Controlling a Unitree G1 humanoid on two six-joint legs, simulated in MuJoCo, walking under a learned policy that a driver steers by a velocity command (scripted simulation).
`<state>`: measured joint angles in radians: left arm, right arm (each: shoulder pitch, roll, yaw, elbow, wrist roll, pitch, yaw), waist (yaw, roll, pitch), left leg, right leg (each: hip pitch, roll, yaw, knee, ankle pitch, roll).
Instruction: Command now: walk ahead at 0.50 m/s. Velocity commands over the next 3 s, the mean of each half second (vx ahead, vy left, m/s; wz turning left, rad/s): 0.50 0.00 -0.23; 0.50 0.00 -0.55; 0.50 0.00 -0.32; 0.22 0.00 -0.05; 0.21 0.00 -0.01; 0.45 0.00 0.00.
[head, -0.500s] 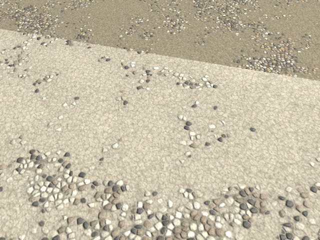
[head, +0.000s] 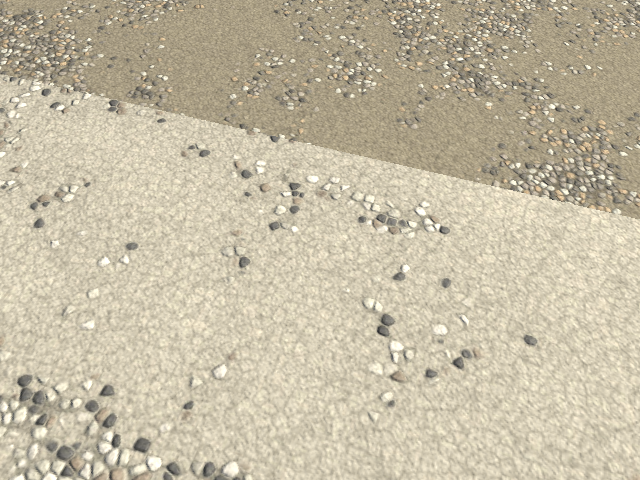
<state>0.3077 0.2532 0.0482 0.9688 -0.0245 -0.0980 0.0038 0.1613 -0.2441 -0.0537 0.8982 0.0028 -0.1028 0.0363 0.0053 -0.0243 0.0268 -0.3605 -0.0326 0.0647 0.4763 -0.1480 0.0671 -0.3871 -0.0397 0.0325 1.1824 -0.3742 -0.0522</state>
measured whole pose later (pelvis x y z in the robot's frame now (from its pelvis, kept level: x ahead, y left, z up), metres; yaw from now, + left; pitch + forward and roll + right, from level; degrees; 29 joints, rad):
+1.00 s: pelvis +0.56 -0.09 -0.01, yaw -26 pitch +3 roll +1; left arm 0.37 0.28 0.08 0.81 -0.03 -0.04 0.02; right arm 0.03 -0.26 -0.05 0.75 -0.01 -0.14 0.01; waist 0.06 -0.03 0.00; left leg -0.46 -0.04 -0.01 0.51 -0.11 0.01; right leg -0.19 0.09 0.21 0.81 -0.50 -0.05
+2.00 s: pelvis +0.92 -0.34 +0.00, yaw -36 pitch +2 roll -1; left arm 0.23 0.26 0.04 0.87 0.01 -0.03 0.02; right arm 0.09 -0.23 -0.03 0.86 -0.02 -0.03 0.00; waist 0.03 -0.02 0.01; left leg -0.41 0.01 0.02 0.52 -0.14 0.02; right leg -0.18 0.01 -0.02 0.55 -0.39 0.00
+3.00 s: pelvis +1.12 -0.57 +0.00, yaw -36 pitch +1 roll +1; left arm 0.15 0.24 0.06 0.92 0.00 -0.10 -0.03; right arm 0.29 -0.28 -0.06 0.99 0.03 -0.09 -0.01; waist -0.01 0.03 0.03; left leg -0.37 0.04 -0.02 1.15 -0.38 0.05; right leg -0.35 0.01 -0.05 0.50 -0.16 -0.05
